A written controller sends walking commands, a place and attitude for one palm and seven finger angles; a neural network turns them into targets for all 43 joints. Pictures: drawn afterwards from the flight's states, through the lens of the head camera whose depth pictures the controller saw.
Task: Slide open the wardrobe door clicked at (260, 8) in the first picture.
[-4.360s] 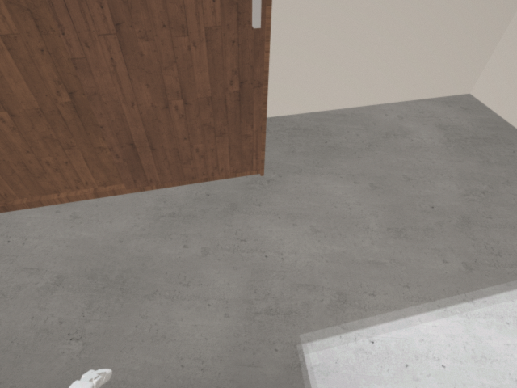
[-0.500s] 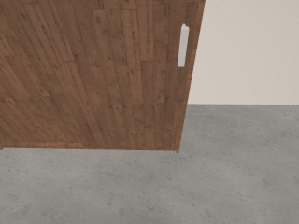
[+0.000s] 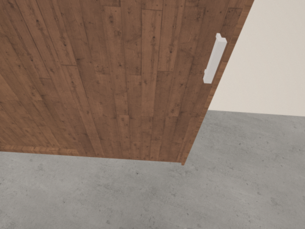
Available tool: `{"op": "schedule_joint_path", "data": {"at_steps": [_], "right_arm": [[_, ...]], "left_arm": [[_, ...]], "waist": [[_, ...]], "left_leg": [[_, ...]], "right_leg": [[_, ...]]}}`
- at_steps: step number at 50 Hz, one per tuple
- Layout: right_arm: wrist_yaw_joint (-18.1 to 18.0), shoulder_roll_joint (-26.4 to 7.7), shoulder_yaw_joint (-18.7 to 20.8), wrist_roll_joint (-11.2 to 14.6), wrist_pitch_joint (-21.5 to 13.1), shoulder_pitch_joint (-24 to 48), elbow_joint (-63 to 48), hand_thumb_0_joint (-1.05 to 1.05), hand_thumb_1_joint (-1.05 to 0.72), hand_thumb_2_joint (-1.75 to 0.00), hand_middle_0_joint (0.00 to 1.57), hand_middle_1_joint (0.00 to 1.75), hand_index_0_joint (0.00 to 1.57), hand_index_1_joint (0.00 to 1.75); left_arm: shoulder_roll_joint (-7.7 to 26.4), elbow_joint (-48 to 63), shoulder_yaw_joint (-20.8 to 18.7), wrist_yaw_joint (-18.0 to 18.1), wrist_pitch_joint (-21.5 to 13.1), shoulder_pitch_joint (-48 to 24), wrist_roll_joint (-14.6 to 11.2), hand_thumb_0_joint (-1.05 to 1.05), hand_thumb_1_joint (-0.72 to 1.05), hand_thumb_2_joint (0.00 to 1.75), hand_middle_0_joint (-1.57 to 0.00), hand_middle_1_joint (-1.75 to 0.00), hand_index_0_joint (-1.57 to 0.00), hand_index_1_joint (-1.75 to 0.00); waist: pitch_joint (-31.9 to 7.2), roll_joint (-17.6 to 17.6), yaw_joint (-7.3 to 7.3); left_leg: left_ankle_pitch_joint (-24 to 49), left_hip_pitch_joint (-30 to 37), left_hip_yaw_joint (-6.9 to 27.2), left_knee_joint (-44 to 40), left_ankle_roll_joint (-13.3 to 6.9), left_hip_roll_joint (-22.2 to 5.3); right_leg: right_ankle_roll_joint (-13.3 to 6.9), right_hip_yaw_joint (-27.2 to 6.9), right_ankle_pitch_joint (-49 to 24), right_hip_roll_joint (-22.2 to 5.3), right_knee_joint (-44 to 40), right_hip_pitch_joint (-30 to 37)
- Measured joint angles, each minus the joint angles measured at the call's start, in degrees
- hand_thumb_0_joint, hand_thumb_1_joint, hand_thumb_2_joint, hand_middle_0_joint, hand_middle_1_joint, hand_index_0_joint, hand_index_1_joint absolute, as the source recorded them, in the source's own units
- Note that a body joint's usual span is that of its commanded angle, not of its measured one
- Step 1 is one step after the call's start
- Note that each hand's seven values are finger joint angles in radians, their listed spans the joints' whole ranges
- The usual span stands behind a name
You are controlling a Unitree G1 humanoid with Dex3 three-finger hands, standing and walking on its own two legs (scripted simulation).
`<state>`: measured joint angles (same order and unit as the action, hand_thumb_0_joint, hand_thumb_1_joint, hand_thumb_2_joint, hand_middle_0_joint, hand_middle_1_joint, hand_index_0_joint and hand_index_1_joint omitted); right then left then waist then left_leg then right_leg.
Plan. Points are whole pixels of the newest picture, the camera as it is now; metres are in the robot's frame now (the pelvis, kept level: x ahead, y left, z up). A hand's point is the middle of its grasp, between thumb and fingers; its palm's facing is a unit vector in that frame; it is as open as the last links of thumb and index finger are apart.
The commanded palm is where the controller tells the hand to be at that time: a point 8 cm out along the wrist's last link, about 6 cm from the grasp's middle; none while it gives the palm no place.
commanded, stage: take the last steps up to it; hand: right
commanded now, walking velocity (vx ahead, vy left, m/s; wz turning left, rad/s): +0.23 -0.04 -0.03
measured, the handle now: (212, 58) +0.63 -0.15 +0.13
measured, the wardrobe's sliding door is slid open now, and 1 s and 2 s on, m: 0.00 0.00 0.00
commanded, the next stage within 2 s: come to a stop and stand still in 0.18 s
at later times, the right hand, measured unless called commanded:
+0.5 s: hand out of the picture +0.14 -0.21 -0.18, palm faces +0.06 +0.98 -0.16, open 7.4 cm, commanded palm none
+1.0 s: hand out of the picture +0.16 -0.17 -0.15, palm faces +0.07 +0.96 -0.27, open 7.3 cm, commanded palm none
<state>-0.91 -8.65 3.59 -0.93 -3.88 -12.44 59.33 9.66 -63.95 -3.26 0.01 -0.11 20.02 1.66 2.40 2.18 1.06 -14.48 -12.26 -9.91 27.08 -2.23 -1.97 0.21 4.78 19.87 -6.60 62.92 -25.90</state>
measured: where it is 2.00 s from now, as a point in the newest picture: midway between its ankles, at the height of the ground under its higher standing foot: outside the picture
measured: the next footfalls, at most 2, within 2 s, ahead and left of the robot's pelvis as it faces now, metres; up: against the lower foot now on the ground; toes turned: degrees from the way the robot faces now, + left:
right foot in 0.26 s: +0.21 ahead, -0.13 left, +0.00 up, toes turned -10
left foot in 0.72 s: +0.17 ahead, +0.12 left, +0.00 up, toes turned +5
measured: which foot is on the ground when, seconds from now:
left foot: down 0.00-0.28, up 0.30-0.70, down 0.72-1.00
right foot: up 0.00-0.24, down 0.26-0.74, up 0.76-1.00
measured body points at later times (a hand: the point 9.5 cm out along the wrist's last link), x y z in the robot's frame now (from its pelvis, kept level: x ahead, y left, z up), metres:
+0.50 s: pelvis +0.13 -0.04 +0.00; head +0.17 -0.06 +0.45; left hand +0.22 +0.18 -0.14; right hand +0.14 -0.27 -0.17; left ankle +0.13 +0.10 -0.70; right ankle +0.17 -0.13 -0.74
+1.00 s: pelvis +0.11 +0.02 +0.01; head +0.13 +0.06 +0.45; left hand +0.13 +0.26 -0.17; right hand +0.15 -0.22 -0.13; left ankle +0.13 +0.11 -0.74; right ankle +0.06 -0.13 -0.67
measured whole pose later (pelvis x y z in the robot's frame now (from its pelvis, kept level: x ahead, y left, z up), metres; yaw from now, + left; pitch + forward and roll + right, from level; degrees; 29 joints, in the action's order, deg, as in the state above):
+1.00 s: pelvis +0.11 +0.02 +0.01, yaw +0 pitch +0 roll -3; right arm -1.7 -8.2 1.9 -1.1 0.1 -13.3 56.8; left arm 12.5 -59.9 -3.8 -0.3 4.3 13.6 1.4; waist 2.4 2.3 -0.6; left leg -12.7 -14.1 -4.4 27.1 -1.9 -3.3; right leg 3.5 0.5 21.1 -1.1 57.5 -22.6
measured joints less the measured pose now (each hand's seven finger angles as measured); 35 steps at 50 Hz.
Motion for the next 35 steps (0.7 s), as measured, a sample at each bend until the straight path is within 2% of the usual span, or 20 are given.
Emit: {"op": "schedule_joint_path", "data": {"at_steps": [3,6,12,14,16,17,19,24,29,32,35], "right_arm": [[0.05,0.1,-0.78,-0.29,0.16,-2.4,1.69,-0.01,-0.94,-0.9,0.2,0.29,0.2,0.3],[0.3,0.65,-1.46,-0.37,0.19,-4.64,3.16,-0.01,-0.93,-0.9,0.2,0.29,0.2,0.3],[0.41,1.2,-1.76,-0.37,0.87,-8.38,5.23,0.0,-0.91,-0.9,0.2,0.29,0.2,0.3],[0.38,0.91,-1.66,-0.09,1.53,-9.23,5.83,0.0,-0.91,-0.9,0.2,0.29,0.2,0.3],[0.19,0.7,-1.71,0.11,2.51,-8.76,6.1,0.0,-0.91,-0.9,0.2,0.29,0.2,0.3],[0.0,0.63,-1.77,0.15,2.85,-8.37,6.15,0.01,-0.91,-0.9,0.2,0.29,0.2,0.3],[-0.32,0.48,-1.84,0.29,3.29,-7.1,6.0,0.01,-0.91,-0.9,0.2,0.29,0.2,0.3],[-0.98,0.04,-1.72,0.36,4.86,-3.15,3.27,0.01,-0.91,-0.9,0.2,0.29,0.2,0.3],[-1.11,-1.46,-0.39,-0.08,6.6,0.22,-0.1,0.0,-0.91,-0.9,0.2,0.29,0.2,0.3],[-1.09,-2.02,0.11,-0.02,7.0,1.64,-1.6,0.0,-0.91,-0.9,0.2,0.29,0.2,0.3],[-1.0,-2.01,0.0,-0.02,6.35,2.13,-2.79,0.0,-0.91,-0.9,0.2,0.29,0.2,0.3]], "left_arm": [[0.75,2.53,-0.34,-0.23,-0.37,-3.84,0.01,0.0,0.91,0.9,-0.2,-0.3,-0.2,-0.3],[0.9,4.35,-0.24,-0.73,-0.77,-7.37,-0.15,0.0,0.92,0.9,-0.19,-0.3,-0.2,-0.3],[0.09,6.2,0.76,-1.34,-1.91,-11.49,-0.3,0.0,0.92,0.9,-0.19,-0.3,-0.2,-0.3],[-0.53,6.51,1.08,-1.1,-2.87,-12.0,0.02,0.0,0.91,0.9,-0.19,-0.3,-0.2,-0.3],[-1.22,6.84,1.67,-0.54,-3.3,-12.31,0.07,0.0,0.91,0.9,-0.2,-0.3,-0.2,-0.3],[-1.57,6.73,2.01,-0.09,-3.29,-12.25,-0.01,0.0,0.91,0.9,-0.2,-0.3,-0.2,-0.3],[-2.31,6.15,2.52,0.86,-2.96,-11.92,-0.32,0.0,0.91,0.9,-0.2,-0.3,-0.2,-0.3],[-1.6,5.39,1.81,2.36,-1.62,-12.73,-1.1,-0.03,0.95,0.9,-0.2,-0.3,-0.21,-0.3],[-0.94,4.99,0.98,2.19,0.66,-12.62,-0.48,-0.02,0.94,0.9,-0.2,-0.3,-0.21,-0.3],[-0.4,4.93,0.43,1.89,1.49,-12.12,-0.06,-0.01,0.93,0.9,-0.2,-0.3,-0.21,-0.3],[0.44,4.89,-0.03,1.45,2.01,-11.34,0.01,-0.01,0.92,0.9,-0.2,-0.3,-0.21,-0.3]], "waist": [[-0.92,-0.17,-0.03],[-1.12,-0.4,-0.71],[-0.44,-1.94,-3.06],[-0.06,-3.48,-3.3],[0.82,-4.38,-3.58],[1.06,-4.52,-3.55],[1.46,-4.61,-3.26],[2.52,-4.33,-2.29],[3.01,-3.59,-1.65],[3.1,-2.67,-1.15],[2.82,-1.33,-0.88]], "left_leg": [[0.22,3.15,-0.17,-3.62,0.18,0.44],[-0.52,5.73,-0.21,-5.42,0.73,0.81],[-5.99,9.41,-0.53,-2.66,2.98,0.26],[-9.83,7.74,0.15,4.27,3.3,-1.54],[-15.22,2.32,3.16,18.23,2.56,-1.9],[-15.84,-0.32,4.33,23.79,2.43,-1.71],[-14.68,-4.06,5.51,28.05,2.93,-1.85],[-10.2,-8.54,7.32,22.78,4.27,-2.37],[-10.72,-11.39,8.03,25.43,4.14,-0.91],[-10.51,-10.42,7.86,23.67,3.76,-0.39],[-6.69,-6.34,7.02,14.9,3.43,-0.44]], "right_leg": [[0.95,0.87,-3.31,-0.44,-5.89,-2.97],[1.38,1.39,-5.76,-0.43,-13.69,-3.27],[0.38,2.58,-8.58,1.36,-27.77,2.47],[-2.04,3.47,-8.42,2.75,-28.97,4.49],[-3.6,4.45,-5.9,3.29,-27.3,5.24],[-3.89,4.84,-5.45,3.47,-27.89,6.2],[-3.54,5.28,-6.21,4.02,-30.67,8.43],[-4.07,5.77,-8.35,5.01,-36.21,11.77],[-3.16,5.52,-8.15,3.8,-35.66,11.64],[-2.24,5.29,-7.86,2.86,-34.43,10.91],[-1.05,5.04,-7.28,2.0,-32.26,9.56]]}}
